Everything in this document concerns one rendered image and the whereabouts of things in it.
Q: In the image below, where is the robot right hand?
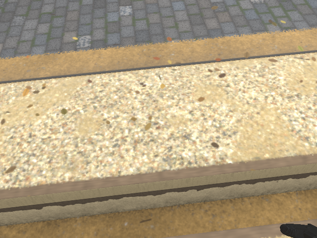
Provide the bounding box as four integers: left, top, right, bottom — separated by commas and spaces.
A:
279, 223, 317, 238

